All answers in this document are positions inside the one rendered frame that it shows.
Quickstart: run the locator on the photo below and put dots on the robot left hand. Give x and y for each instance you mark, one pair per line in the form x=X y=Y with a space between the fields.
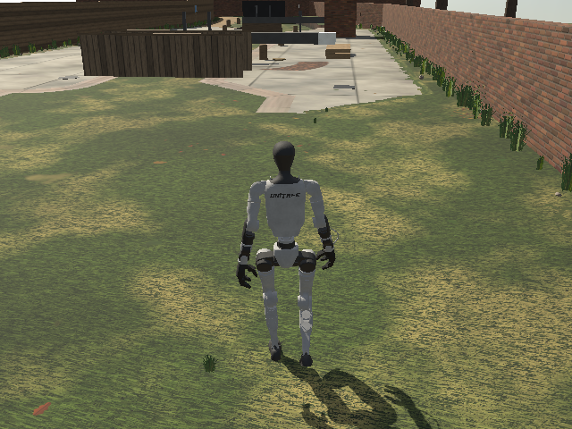
x=240 y=273

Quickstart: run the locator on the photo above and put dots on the robot right upper arm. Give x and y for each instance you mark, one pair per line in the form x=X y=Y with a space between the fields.
x=317 y=203

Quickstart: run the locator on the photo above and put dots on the robot left upper arm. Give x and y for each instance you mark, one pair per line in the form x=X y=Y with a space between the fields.
x=256 y=190

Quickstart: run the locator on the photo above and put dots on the left robot forearm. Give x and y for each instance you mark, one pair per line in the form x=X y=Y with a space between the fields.
x=246 y=244

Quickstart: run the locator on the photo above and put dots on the right robot forearm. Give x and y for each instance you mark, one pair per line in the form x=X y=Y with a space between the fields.
x=326 y=237

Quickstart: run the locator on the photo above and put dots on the left robot shin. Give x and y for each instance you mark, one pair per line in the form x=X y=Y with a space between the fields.
x=271 y=318

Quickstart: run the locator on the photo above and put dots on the humanoid robot head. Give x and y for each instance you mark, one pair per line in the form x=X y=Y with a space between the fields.
x=283 y=155

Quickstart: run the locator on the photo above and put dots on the robot right hand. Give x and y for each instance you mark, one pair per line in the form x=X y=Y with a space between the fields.
x=324 y=256

